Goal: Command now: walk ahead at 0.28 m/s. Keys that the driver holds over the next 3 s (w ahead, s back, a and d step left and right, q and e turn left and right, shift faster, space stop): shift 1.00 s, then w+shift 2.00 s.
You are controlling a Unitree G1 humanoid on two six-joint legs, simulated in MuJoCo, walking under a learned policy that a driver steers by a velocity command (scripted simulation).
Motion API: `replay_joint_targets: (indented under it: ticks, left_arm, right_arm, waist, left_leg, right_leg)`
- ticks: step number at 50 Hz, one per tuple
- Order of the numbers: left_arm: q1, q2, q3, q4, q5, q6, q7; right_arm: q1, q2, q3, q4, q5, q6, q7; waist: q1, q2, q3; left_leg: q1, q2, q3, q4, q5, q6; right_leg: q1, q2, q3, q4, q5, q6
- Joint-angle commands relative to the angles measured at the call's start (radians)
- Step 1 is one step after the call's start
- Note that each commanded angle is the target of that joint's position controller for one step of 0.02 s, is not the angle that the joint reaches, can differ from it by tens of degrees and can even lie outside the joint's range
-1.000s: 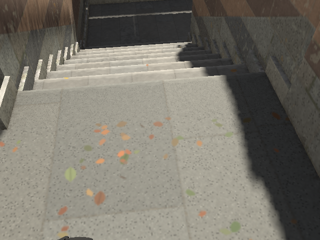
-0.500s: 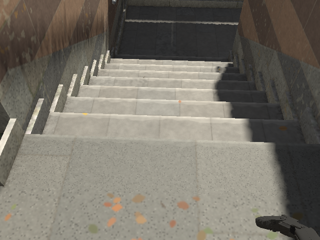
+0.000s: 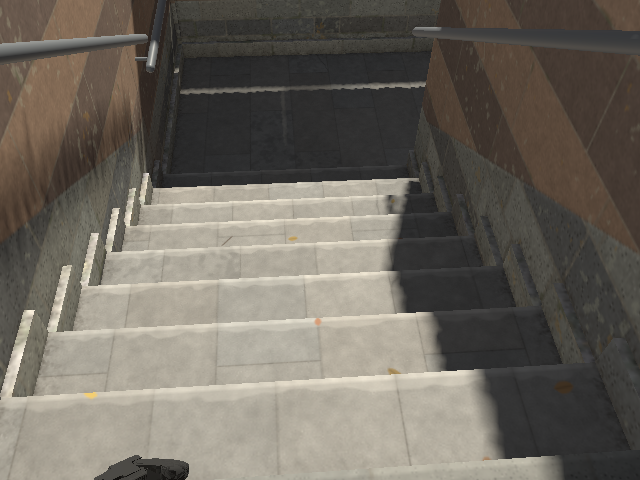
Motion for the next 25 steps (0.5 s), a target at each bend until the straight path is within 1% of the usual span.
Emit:
replay_joint_targets:
  ticks: [1, 2, 3, 4, 5, 6, 7, 8, 9, 10, 11, 12, 13, 14, 15, 16, 17, 18, 19, 20, 21, 23, 25]
  left_arm:
    - [0.456, 0.258, 0.072, 0.103, -0.014, -0.011, 0.040]
    - [0.572, 0.209, 0.052, 0.127, -0.019, 0.007, 0.028]
    - [0.631, 0.257, 0.090, 0.172, 0.032, 0.005, 0.040]
    - [0.448, 0.276, 0.106, 0.140, -0.002, -0.013, 0.051]
    - [0.241, 0.190, 0.076, 0.078, -0.029, -0.013, 0.054]
    - [0.153, 0.090, 0.040, 0.063, -0.038, -0.018, 0.053]
    - [0.117, 0.057, 0.025, 0.044, -0.045, -0.016, 0.032]
    - [0.072, 0.116, 0.045, 0.028, -0.033, -0.016, 0.013]
    - [0.021, 0.189, 0.072, 0.003, -0.020, -0.021, 0.001]
    - [-0.006, 0.210, 0.082, -0.003, -0.018, -0.021, -0.007]
    - [-0.010, 0.191, 0.075, 0.005, -0.022, -0.018, -0.018]
    - [0.032, 0.163, 0.065, 0.027, -0.025, -0.014, -0.031]
    - [0.097, 0.122, 0.051, 0.057, -0.045, -0.011, -0.048]
    - [0.156, 0.081, 0.036, 0.080, -0.062, -0.007, -0.056]
    - [0.257, 0.117, 0.058, 0.083, -0.060, -0.003, -0.043]
    - [0.270, 0.182, 0.079, 0.077, -0.049, 0.001, -0.014]
    - [0.209, 0.197, 0.082, 0.057, -0.037, 0.005, -0.001]
    - [0.188, 0.172, 0.076, 0.048, -0.034, 0.004, 0.007]
    - [0.189, 0.159, 0.073, 0.054, -0.044, 0.005, 0.009]
    - [0.195, 0.142, 0.070, 0.056, -0.052, 0.007, 0.008]
    - [0.198, 0.138, 0.071, 0.058, -0.053, 0.010, 0.006]
    - [0.201, 0.143, 0.078, 0.060, -0.050, 0.015, 0.006]
    - [0.199, 0.143, 0.082, 0.064, -0.048, 0.019, 0.008]
  right_arm:
    - [-0.045, -0.082, 0.005, -0.110, 0.028, -0.009, 0.010]
    - [0.195, -0.004, 0.023, -0.070, 0.012, -0.001, 0.018]
    - [-0.041, -0.122, -0.007, -0.152, 0.017, 0.020, 0.015]
    - [-0.185, -0.142, -0.010, -0.204, 0.007, 0.028, -0.002]
    - [-0.168, -0.163, -0.010, -0.199, -0.016, 0.039, -0.029]
    - [-0.147, -0.104, 0.010, -0.195, -0.038, 0.042, -0.044]
    - [-0.114, -0.045, 0.031, -0.172, -0.038, 0.041, -0.042]
    - [-0.005, -0.042, 0.027, -0.126, -0.013, 0.047, -0.030]
    - [0.034, -0.041, 0.029, -0.101, 0.024, 0.055, -0.009]
    - [0.031, -0.042, 0.033, -0.084, 0.053, 0.062, 0.012]
    - [0.052, -0.062, 0.029, -0.059, 0.065, 0.069, 0.027]
    - [0.045, -0.096, 0.017, -0.056, 0.057, 0.069, 0.033]
    - [0.016, -0.131, 0.007, -0.070, 0.037, 0.065, 0.025]
    - [-0.058, -0.144, 0.006, -0.106, 0.040, 0.057, 0.017]
    - [-0.208, -0.196, 0.006, -0.155, 0.043, 0.045, 0.015]
    - [-0.300, -0.191, 0.001, -0.169, 0.038, 0.047, 0.017]
    - [-0.306, -0.177, -0.002, -0.158, 0.047, 0.047, 0.014]
    - [-0.323, -0.154, 0.001, -0.154, 0.057, 0.045, 0.011]
    - [-0.334, -0.135, 0.005, -0.157, 0.063, 0.041, 0.014]
    - [-0.317, -0.132, 0.005, -0.143, 0.065, 0.036, 0.018]
    - [-0.289, -0.139, 0.002, -0.129, 0.065, 0.030, 0.022]
    - [-0.261, -0.152, -0.003, -0.110, 0.065, 0.025, 0.026]
    - [-0.246, -0.151, -0.007, -0.100, 0.067, 0.025, 0.028]
  waist:
    - [0.222, -0.095, -0.336]
    - [0.161, -0.222, -0.681]
    - [0.252, -0.027, -0.548]
    - [0.198, -0.009, -0.285]
    - [0.107, 0.045, -0.260]
    - [0.046, -0.004, -0.188]
    - [-0.009, -0.010, -0.148]
    - [-0.069, 0.022, -0.165]
    - [-0.087, 0.036, -0.169]
    - [-0.081, 0.045, -0.167]
    - [-0.086, 0.053, -0.158]
    - [-0.073, 0.031, -0.141]
    - [-0.062, 0.036, -0.132]
    - [-0.030, 0.043, -0.116]
    - [0.087, 0.107, -0.086]
    - [0.122, 0.105, -0.072]
    - [0.107, 0.085, -0.072]
    - [0.111, 0.077, -0.072]
    - [0.107, 0.076, -0.079]
    - [0.102, 0.083, -0.084]
    - [0.094, 0.081, -0.090]
    - [0.092, 0.088, -0.098]
    - [0.088, 0.087, -0.098]
  left_leg:
    - [-0.422, 0.127, -0.048, 0.452, 0.819, -0.140]
    - [-0.628, -0.004, -0.086, 0.947, -0.261, -0.266]
    - [-0.749, 0.026, -0.190, 1.059, -0.303, -0.234]
    - [-0.818, 0.102, -0.182, 0.976, -0.306, -0.200]
    - [-0.712, 0.165, -0.182, 0.852, -0.293, -0.164]
    - [-0.627, 0.213, -0.192, 0.713, -0.268, -0.158]
    - [-0.441, 0.238, -0.161, 0.623, -0.257, -0.177]
    - [-0.234, 0.209, -0.090, 0.560, -0.139, -0.197]
    - [-0.173, 0.182, -0.031, 0.454, 0.003, -0.220]
    - [-0.149, 0.157, 0.002, 0.365, 0.139, -0.231]
    - [-0.121, 0.146, 0.014, 0.281, 0.276, -0.231]
    - [-0.120, 0.150, -0.005, 0.242, 0.337, -0.212]
    - [-0.148, 0.180, -0.037, 0.205, 0.385, -0.165]
    - [-0.202, 0.220, -0.061, 0.132, 0.391, -0.113]
    - [-0.329, 0.258, -0.120, 0.061, 0.337, -0.010]
    - [-0.429, 0.244, -0.131, 0.021, 0.079, 0.027]
    - [-0.493, 0.216, -0.118, -0.002, -0.030, 0.007]
    - [-0.472, 0.210, -0.118, -0.003, 0.032, -0.010]
    - [-0.423, 0.205, -0.113, 0.007, 0.096, -0.016]
    - [-0.396, 0.206, -0.113, 0.014, 0.154, -0.017]
    - [-0.384, 0.207, -0.113, 0.015, 0.202, -0.014]
    - [-0.382, 0.202, -0.103, 0.021, 0.271, -0.014]
    - [-0.370, 0.196, -0.093, 0.033, 0.319, -0.019]
  right_leg:
    - [0.882, -0.192, 0.148, 0.058, 0.795, -0.275]
    - [1.247, -0.503, 0.610, 0.061, 1.012, -0.582]
    - [1.135, -0.440, 0.607, -0.007, 0.831, -0.472]
    - [0.859, -0.375, 0.414, -0.067, 0.653, -0.367]
    - [0.649, -0.335, 0.339, -0.119, 0.560, -0.337]
    - [0.461, -0.277, 0.281, -0.163, 0.521, -0.301]
    - [0.238, -0.219, 0.217, -0.208, 0.453, -0.250]
    - [0.073, -0.149, 0.123, -0.228, 0.451, -0.221]
    - [0.028, -0.099, 0.054, -0.222, 0.398, -0.199]
    - [0.014, -0.075, 0.031, -0.201, 0.284, -0.175]
    - [0.001, -0.070, 0.044, -0.176, 0.127, -0.140]
    - [-0.001, -0.082, 0.093, -0.154, -0.043, -0.109]
    - [0.026, -0.096, 0.152, -0.139, -0.225, -0.079]
    - [0.070, -0.101, 0.192, -0.146, -0.415, -0.044]
    - [0.168, -0.052, 0.133, -0.149, -0.588, -0.007]
    - [0.249, -0.012, 0.081, -0.138, -0.603, 0.011]
    - [0.319, -0.025, 0.082, -0.131, -0.598, 0.007]
    - [0.330, -0.034, 0.089, -0.132, -0.561, 0.003]
    - [0.315, -0.027, 0.082, -0.135, -0.511, 0.008]
    - [0.320, -0.018, 0.069, -0.130, -0.447, 0.015]
    - [0.338, -0.008, 0.051, -0.112, -0.371, 0.018]
    - [0.377, -0.001, 0.032, -0.085, -0.266, 0.022]
    - [0.387, 0.001, 0.024, -0.073, -0.222, 0.027]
